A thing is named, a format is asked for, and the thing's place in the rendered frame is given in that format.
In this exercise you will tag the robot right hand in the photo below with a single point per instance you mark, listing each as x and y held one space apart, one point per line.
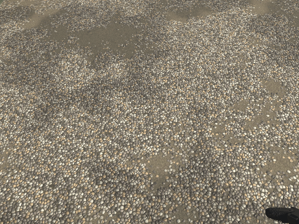
283 214

